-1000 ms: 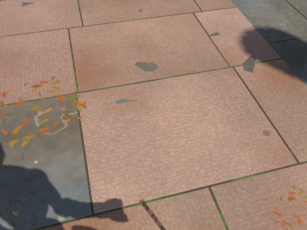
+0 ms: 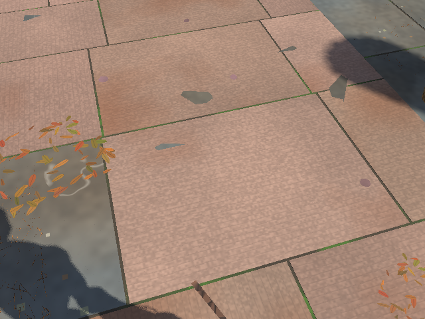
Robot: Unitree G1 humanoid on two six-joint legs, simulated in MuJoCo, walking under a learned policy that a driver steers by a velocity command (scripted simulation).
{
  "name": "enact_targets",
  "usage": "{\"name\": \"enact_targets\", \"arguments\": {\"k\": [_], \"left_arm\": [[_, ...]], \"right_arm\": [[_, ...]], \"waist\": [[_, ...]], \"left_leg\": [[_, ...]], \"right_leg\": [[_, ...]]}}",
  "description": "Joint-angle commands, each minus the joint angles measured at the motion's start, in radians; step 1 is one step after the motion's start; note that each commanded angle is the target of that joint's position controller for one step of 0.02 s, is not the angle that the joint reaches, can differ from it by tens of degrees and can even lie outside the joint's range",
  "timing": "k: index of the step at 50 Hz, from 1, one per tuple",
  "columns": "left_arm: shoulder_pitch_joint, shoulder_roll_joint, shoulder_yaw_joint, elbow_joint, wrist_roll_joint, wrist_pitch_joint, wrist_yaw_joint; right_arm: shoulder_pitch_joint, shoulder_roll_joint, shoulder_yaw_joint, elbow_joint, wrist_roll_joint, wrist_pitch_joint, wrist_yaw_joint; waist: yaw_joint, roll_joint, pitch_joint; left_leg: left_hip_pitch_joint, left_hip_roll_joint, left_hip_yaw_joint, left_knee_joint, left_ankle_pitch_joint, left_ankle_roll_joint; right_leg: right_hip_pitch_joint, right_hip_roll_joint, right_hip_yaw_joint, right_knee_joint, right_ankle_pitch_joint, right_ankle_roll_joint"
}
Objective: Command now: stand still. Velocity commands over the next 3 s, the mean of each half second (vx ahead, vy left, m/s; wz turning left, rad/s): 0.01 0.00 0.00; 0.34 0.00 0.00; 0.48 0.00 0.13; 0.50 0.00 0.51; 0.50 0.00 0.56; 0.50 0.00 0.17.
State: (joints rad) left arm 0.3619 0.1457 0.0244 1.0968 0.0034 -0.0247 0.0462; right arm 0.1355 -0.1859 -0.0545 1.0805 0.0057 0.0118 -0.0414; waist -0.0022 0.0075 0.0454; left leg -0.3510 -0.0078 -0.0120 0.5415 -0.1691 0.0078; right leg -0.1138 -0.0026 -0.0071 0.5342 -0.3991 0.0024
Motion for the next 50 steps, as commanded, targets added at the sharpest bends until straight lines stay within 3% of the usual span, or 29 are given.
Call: {"name": "enact_targets", "arguments": {"k": [1, 22, 23, 24, 26, 27, 28, 29, 31, 33, 34, 35, 36, 37, 38, 39, 40, 42, 45, 50], "left_arm": [[0.1, 0.08, 0.012, -0.006, 0.0, -0.004, 0.002], [0.135, 0.073, 0.009, -0.011, 0.0, -0.005, -0.002], [0.158, 0.067, 0.008, 0.0, -0.001, -0.004, -0.002], [0.163, 0.083, 0.013, 0.0, -0.005, -0.001, 0.0], [0.16, 0.139, 0.029, -0.024, -0.016, -0.003, 0.005], [0.17, 0.173, 0.04, -0.032, -0.023, -0.011, 0.007], [0.147, 0.206, 0.052, -0.041, -0.028, -0.022, 0.008], [0.138, 0.201, 0.054, -0.047, -0.027, -0.034, 0.006], [0.127, 0.177, 0.051, -0.053, -0.027, -0.047, -0.004], [0.071, 0.175, 0.048, -0.073, -0.031, -0.044, -0.015], [0.039, 0.178, 0.046, -0.088, -0.029, -0.049, -0.018], [0.011, 0.124, 0.031, -0.127, -0.03, -0.061, -0.018], [0.012, 0.078, 0.019, -0.153, -0.034, -0.081, -0.018], [-0.01, 0.116, 0.032, -0.162, -0.056, -0.091, -0.026], [-0.034, 0.131, 0.035, -0.167, -0.059, -0.096, -0.034], [-0.044, 0.132, 0.041, -0.166, -0.05, -0.098, -0.034], [-0.051, 0.143, 0.052, -0.167, -0.039, -0.094, -0.032], [-0.046, 0.145, 0.063, -0.164, -0.036, -0.077, -0.036], [-0.147, 0.121, 0.059, -0.205, -0.028, -0.061, -0.038], [-0.361, 0.111, 0.038, -0.284, -0.029, -0.069, -0.055]], "right_arm": [[-0.006, -0.094, -0.012, -0.03, 0.0, -0.008, -0.003], [0.007, -0.095, -0.003, -0.001, 0.002, -0.006, -0.005], [0.025, -0.084, 0.0, 0.011, 0.002, -0.005, -0.004], [0.03, -0.086, -0.002, 0.014, 0.006, -0.004, -0.004], [-0.005, -0.097, -0.007, 0.0, 0.012, -0.018, 0.001], [-0.051, -0.087, -0.005, -0.023, 0.019, -0.036, 0.008], [-0.081, -0.078, -0.002, -0.041, 0.023, -0.056, 0.017], [-0.093, -0.076, 0.0, -0.051, 0.025, -0.074, 0.026], [-0.072, -0.074, 0.0, -0.059, 0.033, -0.102, 0.041], [0.094, -0.09, -0.019, 0.0, 0.037, -0.112, 0.048], [0.234, -0.131, -0.042, 0.043, 0.031, -0.111, 0.05], [0.385, -0.231, -0.071, 0.064, 0.026, -0.113, 0.049], [0.466, -0.232, -0.057, 0.073, 0.012, -0.12, 0.059], [0.358, -0.169, -0.029, 0.051, 0.004, -0.132, 0.057], [0.262, -0.131, -0.014, 0.016, 0.006, -0.136, 0.059], [0.203, -0.121, -0.004, -0.003, 0.004, -0.136, 0.064], [0.181, -0.11, 0.004, -0.013, 0.0, -0.134, 0.066], [0.216, -0.093, 0.015, -0.003, -0.006, -0.124, 0.059], [0.273, -0.137, 0.014, 0.003, -0.009, -0.119, 0.039], [0.303, -0.178, 0.006, -0.02, -0.004, -0.107, 0.022]], "waist": [[0.001, -0.013, 0.009], [-0.001, -0.015, 0.01], [0.001, -0.023, -0.009], [0.002, -0.042, 0.013], [0.025, -0.107, 0.086], [0.042, -0.153, 0.133], [0.044, -0.183, 0.184], [0.041, -0.177, 0.205], [0.018, -0.163, 0.202], [-0.066, -0.135, 0.127], [-0.126, -0.084, 0.053], [-0.169, 0.165, -0.014], [-0.164, 0.295, -0.104], [-0.103, 0.171, -0.041], [-0.071, 0.101, 0.013], [-0.042, 0.044, 0.031], [-0.025, 0.036, 0.044], [-0.01, 0.062, 0.039], [-0.021, 0.042, 0.059], [-0.063, 0.056, 0.082]], "left_leg": [[0.186, 0.04, -0.047, -0.06, 0.086, 0.051], [0.195, 0.04, -0.043, -0.053, 0.128, 0.045], [0.202, 0.026, -0.027, -0.05, 0.017, 0.043], [0.175, -0.001, 0.001, -0.024, -0.137, 0.04], [0.026, -0.047, 0.056, 0.081, -0.343, 0.034], [-0.074, -0.048, 0.082, 0.157, -0.291, 0.034], [-0.155, -0.009, 0.068, 0.223, -0.225, 0.043], [-0.216, 0.025, 0.05, 0.256, -0.22, 0.055], [-0.222, 0.046, 0.056, 0.19, -0.27, 0.074], [0.118, -0.026, 0.12, 0.006, -0.165, 0.078], [0.307, -0.012, 0.053, -0.025, -0.103, 0.092], [0.482, 0.19, -0.32, -0.193, -0.224, 0.198], [0.577, 0.377, -0.731, -0.372, -0.26, 0.304], [0.505, 0.402, -0.703, -0.364, -0.306, 0.288], [0.421, 0.364, -0.552, -0.361, -0.286, 0.252], [0.36, 0.322, -0.432, -0.379, -0.241, 0.219], [0.311, 0.279, -0.332, -0.393, -0.157, 0.193], [0.27, 0.219, -0.201, -0.418, -0.036, 0.169], [0.278, 0.219, -0.141, -0.442, 0.087, 0.189], [0.269, 0.217, -0.069, -0.463, 0.122, 0.186]], "right_leg": [[-0.219, -0.027, 0.022, -0.143, 0.08, -0.023], [-0.208, -0.025, 0.021, -0.154, 0.124, -0.025], [-0.2, -0.023, 0.021, -0.171, 0.024, -0.031], [-0.213, -0.029, 0.039, -0.191, -0.112, -0.052], [-0.212, -0.107, 0.16, -0.264, -0.361, -0.128], [-0.175, -0.194, 0.273, -0.329, -0.416, -0.175], [-0.15, -0.28, 0.367, -0.361, -0.392, -0.216], [-0.114, -0.319, 0.397, -0.359, -0.314, -0.236], [-0.051, -0.306, 0.34, -0.305, -0.124, -0.218], [-0.169, -0.204, 0.198, -0.181, 0.079, -0.155], [-0.245, -0.142, 0.124, -0.009, 0.296, -0.122], [-0.447, 0.0, -0.031, 0.364, 0.291, -0.04], [-0.593, 0.071, 0.047, 0.653, -0.128, -0.029], [-0.672, 0.005, 0.132, 0.798, -0.099, -0.06], [-0.683, -0.048, 0.119, 0.818, -0.002, -0.087], [-0.669, -0.091, 0.101, 0.769, 0.094, -0.101], [-0.633, -0.122, 0.086, 0.709, 0.151, -0.101], [-0.573, -0.137, 0.052, 0.633, 0.202, -0.082], [-0.641, -0.144, 0.022, 0.508, 0.269, -0.035], [-0.608, -0.11, -0.013, 0.189, 0.419, -0.007]]}}
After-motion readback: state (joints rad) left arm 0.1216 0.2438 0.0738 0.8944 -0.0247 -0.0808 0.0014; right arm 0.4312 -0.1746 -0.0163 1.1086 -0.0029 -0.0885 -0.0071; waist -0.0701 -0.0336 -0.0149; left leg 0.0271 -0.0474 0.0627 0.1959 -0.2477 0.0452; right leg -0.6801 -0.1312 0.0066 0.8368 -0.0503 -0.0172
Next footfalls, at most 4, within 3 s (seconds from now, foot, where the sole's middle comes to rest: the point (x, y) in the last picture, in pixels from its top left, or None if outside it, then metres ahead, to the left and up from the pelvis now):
1.18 right None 0.47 -0.14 -0.77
1.78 left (194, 241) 0.77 0.10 -0.77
2.26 right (216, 165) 1.11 0.02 -0.77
2.78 left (125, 158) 1.15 0.39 -0.77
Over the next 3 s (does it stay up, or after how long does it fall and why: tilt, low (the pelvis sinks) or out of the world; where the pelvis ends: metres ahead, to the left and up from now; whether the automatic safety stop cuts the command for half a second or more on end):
stays up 1.18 0.29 0.02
